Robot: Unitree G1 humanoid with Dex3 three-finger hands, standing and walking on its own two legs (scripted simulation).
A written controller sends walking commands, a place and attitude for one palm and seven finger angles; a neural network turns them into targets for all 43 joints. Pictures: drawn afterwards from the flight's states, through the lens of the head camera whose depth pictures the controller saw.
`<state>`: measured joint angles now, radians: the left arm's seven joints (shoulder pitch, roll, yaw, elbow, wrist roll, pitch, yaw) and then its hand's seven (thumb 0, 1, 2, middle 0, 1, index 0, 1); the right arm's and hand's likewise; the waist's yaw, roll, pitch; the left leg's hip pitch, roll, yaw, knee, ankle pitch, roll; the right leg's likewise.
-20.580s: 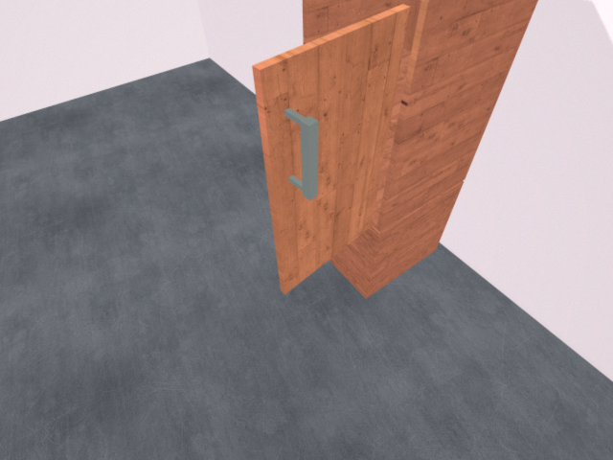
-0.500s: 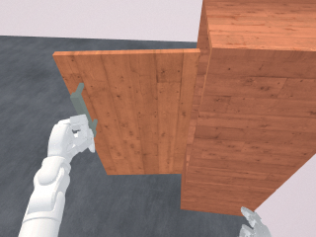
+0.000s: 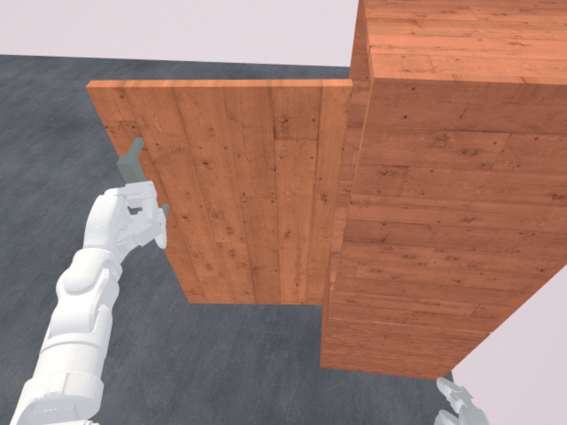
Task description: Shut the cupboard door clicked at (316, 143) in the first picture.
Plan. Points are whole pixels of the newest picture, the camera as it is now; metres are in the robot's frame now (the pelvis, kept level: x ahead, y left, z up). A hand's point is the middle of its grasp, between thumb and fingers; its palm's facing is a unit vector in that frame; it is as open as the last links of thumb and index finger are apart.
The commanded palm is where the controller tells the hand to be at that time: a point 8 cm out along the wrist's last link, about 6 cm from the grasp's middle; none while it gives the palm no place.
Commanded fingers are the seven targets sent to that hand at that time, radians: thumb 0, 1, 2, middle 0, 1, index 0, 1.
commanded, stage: push the door shut along its arc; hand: left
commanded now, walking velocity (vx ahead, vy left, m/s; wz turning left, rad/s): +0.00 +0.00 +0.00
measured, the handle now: (148, 189) +0.43 +0.23 +0.11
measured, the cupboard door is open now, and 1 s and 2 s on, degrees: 95 75 60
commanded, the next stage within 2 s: pull the fist back off the door in 1.56 s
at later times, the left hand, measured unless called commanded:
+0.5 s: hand (170, 195) +0.41 +0.19 +0.11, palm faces -0.15 -0.99 -0.04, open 3.1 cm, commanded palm +0.41 +0.22 +0.11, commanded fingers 0.00 0.90 0.90 -1.30 -1.50 -1.30 -1.50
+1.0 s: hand (208, 165) +0.49 +0.14 +0.11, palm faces -0.28 -0.96 -0.01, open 3.1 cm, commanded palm +0.49 +0.20 +0.11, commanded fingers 0.00 0.90 0.90 -1.30 -1.50 -1.30 -1.50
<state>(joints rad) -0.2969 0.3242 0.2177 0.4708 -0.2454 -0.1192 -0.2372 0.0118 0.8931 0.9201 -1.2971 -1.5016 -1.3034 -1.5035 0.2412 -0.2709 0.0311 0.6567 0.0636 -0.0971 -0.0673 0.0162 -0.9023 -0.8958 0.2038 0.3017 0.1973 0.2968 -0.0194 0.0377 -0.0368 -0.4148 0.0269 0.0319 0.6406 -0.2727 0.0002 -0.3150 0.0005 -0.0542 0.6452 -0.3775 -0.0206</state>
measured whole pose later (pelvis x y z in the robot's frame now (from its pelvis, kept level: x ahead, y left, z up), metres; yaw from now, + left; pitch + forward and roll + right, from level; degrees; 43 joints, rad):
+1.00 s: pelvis +0.00 +0.02 -0.02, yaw -2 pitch +12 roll -1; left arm -0.91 0.46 0.26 1.14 -0.16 -0.24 -0.43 0.01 0.90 0.90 -1.30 -1.50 -1.30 -1.50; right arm 0.36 -0.29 0.02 0.69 0.03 -0.04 -0.04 0.01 -0.90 -0.90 0.21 0.30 0.20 0.30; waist -0.16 0.02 -0.06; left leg -0.67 0.03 0.05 0.78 -0.32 0.03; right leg -0.57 0.00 -0.03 0.77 -0.41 0.00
